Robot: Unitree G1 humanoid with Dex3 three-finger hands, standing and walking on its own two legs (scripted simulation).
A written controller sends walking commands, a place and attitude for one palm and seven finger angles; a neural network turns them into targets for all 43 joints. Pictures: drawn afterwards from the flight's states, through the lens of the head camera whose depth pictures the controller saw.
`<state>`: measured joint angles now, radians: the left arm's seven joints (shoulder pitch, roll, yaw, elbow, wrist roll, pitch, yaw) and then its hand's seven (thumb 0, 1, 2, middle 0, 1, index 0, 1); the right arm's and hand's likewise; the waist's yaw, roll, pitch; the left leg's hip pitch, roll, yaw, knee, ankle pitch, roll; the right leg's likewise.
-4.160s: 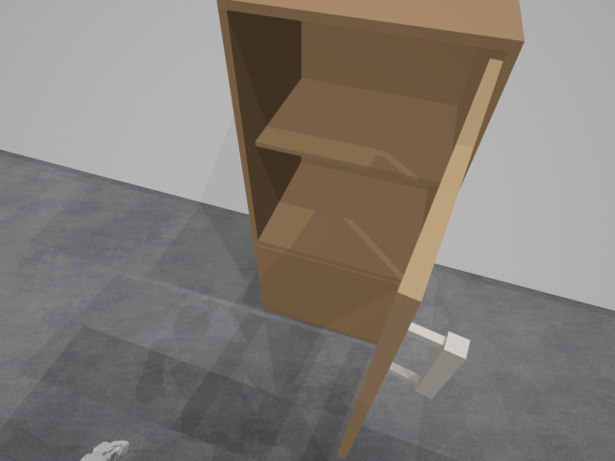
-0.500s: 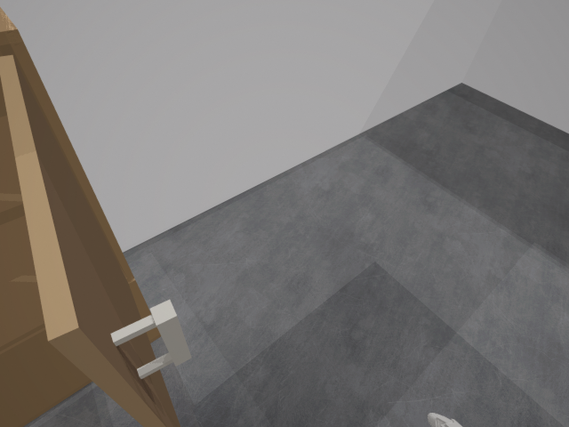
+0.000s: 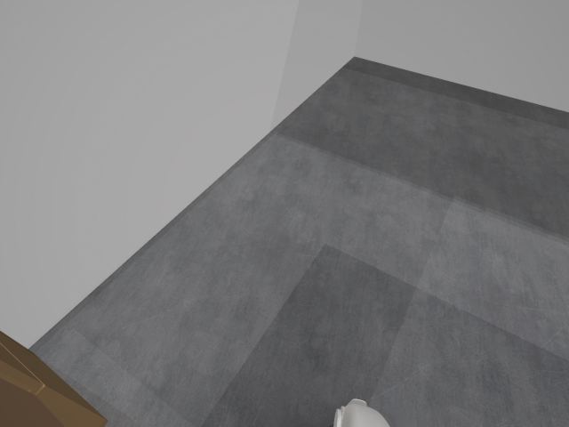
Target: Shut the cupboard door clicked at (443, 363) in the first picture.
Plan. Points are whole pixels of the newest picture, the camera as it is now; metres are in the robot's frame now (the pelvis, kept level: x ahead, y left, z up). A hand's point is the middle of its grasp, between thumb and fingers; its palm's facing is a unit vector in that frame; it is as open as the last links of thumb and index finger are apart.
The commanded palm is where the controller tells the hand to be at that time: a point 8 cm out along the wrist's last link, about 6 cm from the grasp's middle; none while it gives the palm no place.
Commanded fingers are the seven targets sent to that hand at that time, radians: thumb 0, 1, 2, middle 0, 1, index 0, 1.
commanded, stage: walk to a spot facing it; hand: left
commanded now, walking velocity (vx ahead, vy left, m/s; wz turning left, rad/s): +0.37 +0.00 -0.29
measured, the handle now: out of the picture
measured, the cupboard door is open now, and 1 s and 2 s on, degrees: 88 100 100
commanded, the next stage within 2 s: turn to face it in 1.74 s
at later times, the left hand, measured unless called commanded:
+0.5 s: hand out of the picture +0.03 +0.11 -0.14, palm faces +0.10 -0.93 -0.35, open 7.4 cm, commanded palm none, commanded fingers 0.00 0.90 0.90 -0.20 -0.30 -0.20 -0.30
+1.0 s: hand (248, 404) +0.19 +0.08 -0.14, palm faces +0.19 -0.98 -0.06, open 7.4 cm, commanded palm none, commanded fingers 0.00 0.90 0.90 -0.20 -0.30 -0.20 -0.30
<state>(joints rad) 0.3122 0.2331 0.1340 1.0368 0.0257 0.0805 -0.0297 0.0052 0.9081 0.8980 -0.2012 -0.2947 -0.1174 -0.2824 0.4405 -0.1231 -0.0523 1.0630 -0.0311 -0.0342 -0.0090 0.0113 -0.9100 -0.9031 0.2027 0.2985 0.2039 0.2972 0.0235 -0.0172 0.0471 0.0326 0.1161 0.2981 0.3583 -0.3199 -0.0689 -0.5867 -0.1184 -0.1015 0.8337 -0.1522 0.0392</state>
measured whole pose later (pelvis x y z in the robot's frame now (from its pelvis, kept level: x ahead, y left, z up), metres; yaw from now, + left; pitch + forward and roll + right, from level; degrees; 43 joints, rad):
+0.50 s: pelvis +0.16 -0.11 +0.01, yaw -6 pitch -1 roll +1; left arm 0.55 0.21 0.10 1.20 0.00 -0.04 0.05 0.00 0.90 0.90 -0.21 -0.30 -0.21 -0.30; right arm 0.18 -0.20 -0.07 1.02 -0.04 0.02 0.01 0.01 -0.91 -0.90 0.20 0.30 0.20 0.30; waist 0.08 0.03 -0.05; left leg -0.65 0.13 0.04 1.12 -0.06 -0.05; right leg -0.10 0.08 -0.12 0.29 -0.19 -0.12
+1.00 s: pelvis +0.36 -0.01 -0.01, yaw -4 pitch -1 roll +0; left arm 0.57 0.00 0.04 1.26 0.03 -0.02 -0.01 0.01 0.91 0.90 -0.20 -0.30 -0.20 -0.30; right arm 0.11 -0.14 -0.08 1.01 0.00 -0.07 -0.03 -0.02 -0.94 -0.90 0.20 0.30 0.20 0.30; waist 0.09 -0.01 0.11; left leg -0.31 0.02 0.19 0.54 -0.21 0.07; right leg -0.40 -0.10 -0.06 1.21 -0.36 -0.01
